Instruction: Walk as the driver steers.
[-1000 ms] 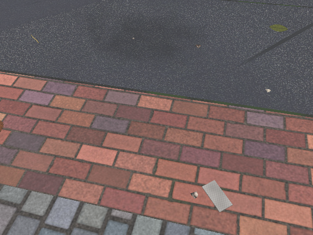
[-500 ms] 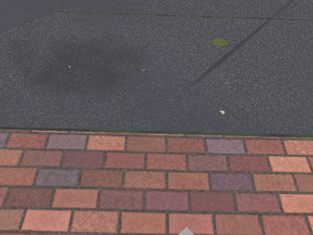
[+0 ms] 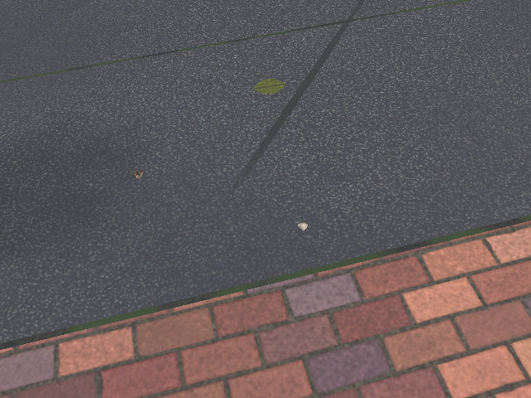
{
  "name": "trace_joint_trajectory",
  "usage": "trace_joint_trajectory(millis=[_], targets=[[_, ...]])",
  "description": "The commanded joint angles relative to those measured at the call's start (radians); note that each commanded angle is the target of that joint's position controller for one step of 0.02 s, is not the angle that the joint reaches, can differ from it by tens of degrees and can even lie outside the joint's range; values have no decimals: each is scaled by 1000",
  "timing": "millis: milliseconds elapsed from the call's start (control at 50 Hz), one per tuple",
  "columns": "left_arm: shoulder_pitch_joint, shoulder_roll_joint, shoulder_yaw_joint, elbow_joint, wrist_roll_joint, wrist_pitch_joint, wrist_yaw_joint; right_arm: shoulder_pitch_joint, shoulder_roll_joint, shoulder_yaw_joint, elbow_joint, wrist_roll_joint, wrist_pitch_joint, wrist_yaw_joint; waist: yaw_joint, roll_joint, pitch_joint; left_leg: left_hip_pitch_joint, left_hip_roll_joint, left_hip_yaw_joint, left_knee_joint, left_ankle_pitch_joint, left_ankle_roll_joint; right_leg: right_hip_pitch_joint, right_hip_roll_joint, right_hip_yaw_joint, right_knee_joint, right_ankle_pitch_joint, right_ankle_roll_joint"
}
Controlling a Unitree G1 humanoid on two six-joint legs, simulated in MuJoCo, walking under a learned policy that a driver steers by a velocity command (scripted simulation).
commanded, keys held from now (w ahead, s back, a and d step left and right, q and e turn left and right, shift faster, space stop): w+e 0.82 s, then w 0.08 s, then w+q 0.08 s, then q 0.02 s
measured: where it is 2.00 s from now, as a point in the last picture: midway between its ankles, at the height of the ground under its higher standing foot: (385, 329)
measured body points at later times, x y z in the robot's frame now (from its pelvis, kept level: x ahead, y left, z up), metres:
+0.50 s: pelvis +0.27 +0.04 +0.00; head +0.30 +0.05 +0.45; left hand +0.47 +0.27 -0.12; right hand +0.26 -0.24 -0.11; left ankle +0.30 +0.14 -0.74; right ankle +0.25 -0.09 -0.66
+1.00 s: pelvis +0.50 -0.12 +0.00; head +0.51 -0.14 +0.45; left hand +0.71 +0.07 -0.12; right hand +0.44 -0.39 -0.13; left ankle +0.60 +0.02 -0.66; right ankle +0.47 -0.15 -0.74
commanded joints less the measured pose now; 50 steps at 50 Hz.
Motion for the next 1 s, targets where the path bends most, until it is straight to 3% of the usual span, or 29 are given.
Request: trace_joint_trajectory(millis=[20, 120, 160, 200, 220, 240, 260, 280, 300, 320, 340, 380, 400, 440, 480, 600, 700, 740, 760, 780, 800, 820, 840, 860, 880, 900, 920, 940, 1000], targets=[[46, 148, 32, -53, 0, -16, 3, -63, -70, -13, -73, 2, 0, 3, 11, -76, -8, -45, -34, 36, -119, 115, -14, 15, -249, 241, -117, 288, -112], [124, 158, 33, -45, 10, -13, 14, -205, -72, 0, -128, 13, -15, 12, 65, -91, -9, -49, -87, 34, -294, 174, 3, 128, -262, 283, -49, 393, -99], [125, 169, 35, -50, 15, -12, 21, -222, -84, 1, -146, 18, -24, 13, 60, -102, -8, -1, -105, 24, -355, 152, 20, 148, -278, 313, -12, 440, -85], [71, 189, 40, -68, 18, -14, 27, -139, -110, -6, -131, 21, -33, 7, 7, -115, -19, 161, -129, 17, -431, 96, 46, 104, -280, 330, 38, 494, -47], [39, 200, 42, -78, 19, -17, 24, -47, -132, -16, -103, 22, -38, -1, -36, -114, -55, 305, -158, 28, -452, 53, 64, 65, -263, 327, 115, 586, -25], [21, 199, 40, -80, 12, -23, 15, 89, -158, -28, -65, 19, -50, -13, -106, -66, -125, 495, -154, 30, -517, 72, 88, 18, -206, 287, 285, 606, -1], [28, 140, 23, -102, 1, -32, 5, 241, -223, -44, -55, -1, -59, -31, -162, 25, -261, 728, 27, -149, -555, -106, 134, -97, -138, 224, 546, 399, 24], [131, 40, 3, -135, -27, -30, 6, 259, -310, -62, -64, -21, -50, -37, -102, 255, -363, 948, 301, -598, -656, -219, 233, -402, 21, 102, 819, -313, 57], [143, 124, 9, -114, 9, -17, 14, 201, -254, -58, -67, -2, -36, -31, -65, 184, -310, 856, 307, -731, -698, -326, 262, -498, -59, 93, 933, -329, 47], [84, 141, 15, -104, 21, -8, 10, 133, -159, -36, -82, 7, -32, -28, -55, 57, -170, 716, 265, -573, -714, -331, 244, -503, -110, 84, 942, -231, 49], [35, 127, 12, -107, 22, -4, 0, 94, -108, -23, -77, 10, -34, -24, -48, 2, -91, 613, 208, -416, -734, -212, 224, -483, -143, 68, 902, -168, 58], [10, 105, 10, -112, 37, 16, -20, 104, -85, -14, -51, 14, -44, -26, -32, 61, -40, 518, 120, -206, -771, -13, 176, -438, -182, 49, 848, -127, 72], [23, 95, 8, -116, 37, 27, -27, 120, -98, -17, -39, 18, -55, -23, -22, 100, -52, 509, 127, -166, -772, 72, 186, -425, -183, 38, 849, -117, 79], [-24, 84, 3, -136, 36, 39, -38, 147, -100, -21, -21, 29, -74, -14, -22, 84, -44, 515, 132, -97, -793, 177, 201, -466, -196, 32, 839, -87, 87], [-96, 76, -1, -162, 37, 42, -47, 164, -107, -26, -8, 29, -79, -12, -29, 65, -30, 536, 137, -35, -819, 203, 210, -532, -213, 24, 806, -29, 98], [-295, 35, -26, -231, 32, 33, -70, 210, -119, -32, 31, 27, -75, -12, -63, 58, 11, 560, 101, 156, -826, 286, 187, -524, -219, -57, 503, 164, 103], [-387, 48, -27, -273, 45, 34, -76, 275, -159, -42, 68, 27, -53, -24, -82, 58, 31, 673, 140, 231, -753, 460, 161, -453, -184, -145, 330, 54, 43], [-332, 64, -17, -262, 51, 33, -65, 284, -191, -48, 79, 26, -38, -30, -50, 76, -18, 718, 145, 270, -591, 785, 149, -344, -116, -183, 296, -59, 1], [-236, 81, -6, -236, 52, 27, -56, 284, -203, -49, 81, 27, -28, -31, -7, 71, -78, 714, 142, 285, -434, 881, 146, -235, -73, -189, 266, -89, -26], [-62, 108, 12, -178, 59, 17, -43, 270, -203, -46, 70, 30, -20, -31, 72, 26, -176, 618, 120, 310, -198, 797, 122, -9, -46, -168, 191, -53, -59], [61, 211, 45, -156, 68, 18, -25, 294, -142, -29, 22, 36, -23, -23, 104, -118, -304, 316, 72, 314, 129, 394, 79, 302, -266, 147, 148, -238, -135], [24, 305, 66, -182, 30, 26, -16, 259, -97, -22, -57, 29, -31, -7, 50, -292, -372, -36, -136, 199, 427, -356, 24, 468, -504, 691, 0, -182, -256], [53, 268, 59, -178, 19, 35, -5, 143, -158, -32, -70, 19, -34, -6, 102, -119, -305, -139, -94, 44, 455, -281, 34, 442, -487, 608, -27, -21, -240], [10, 211, 44, -156, 14, 31, 6, 133, -125, -20, -68, 36, -45, -3, 61, -82, -186, -134, -45, 38, 392, -180, 47, 320, -465, 443, -17, 123, -216], [-30, 151, 26, -147, 14, 22, 9, 161, -112, -15, -44, 36, -50, -4, 9, -34, -112, -58, -11, 36, 278, -140, 53, 182, -410, 340, -30, 261, -167], [-66, 124, 15, -144, 11, 11, 11, 174, -109, -15, -36, 19, -38, -4, -30, -33, -79, 10, 4, 30, 215, -136, 49, 92, -362, 272, -44, 337, -138], [-97, 96, 2, -147, 10, 0, 10, 238, -95, -10, -6, 7, -18, 0, -62, -37, -93, 83, 10, 31, 185, -118, 46, 39, -342, 213, -74, 359, -120], [-85, 88, -3, -138, 11, -14, 5, 260, -91, -9, 7, 2, -3, 5, -68, -63, -95, 121, 4, 43, 168, -118, 43, 6, -339, 190, -86, 431, -125], [-46, 107, -1, -97, 12, -36, 0, 205, -84, -14, 10, 14, 11, 19, -60, -58, -41, 70, -3, 56, 88, -18, 42, -7, -314, 102, -146, 469, -98]])
Keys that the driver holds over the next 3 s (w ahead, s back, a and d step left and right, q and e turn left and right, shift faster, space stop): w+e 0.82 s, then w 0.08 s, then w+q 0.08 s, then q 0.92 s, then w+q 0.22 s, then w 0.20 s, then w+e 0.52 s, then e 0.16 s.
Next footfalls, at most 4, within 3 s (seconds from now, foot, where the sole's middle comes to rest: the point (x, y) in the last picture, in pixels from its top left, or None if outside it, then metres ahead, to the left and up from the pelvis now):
0.26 left None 0.34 0.13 -0.78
0.78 right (366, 382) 0.51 -0.17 -0.78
1.30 left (358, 285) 0.78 -0.18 -0.78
1.80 right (426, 314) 0.69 -0.35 -0.78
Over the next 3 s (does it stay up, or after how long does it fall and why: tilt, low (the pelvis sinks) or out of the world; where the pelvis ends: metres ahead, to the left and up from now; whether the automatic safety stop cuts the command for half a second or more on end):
stays up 1.06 -0.20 -0.01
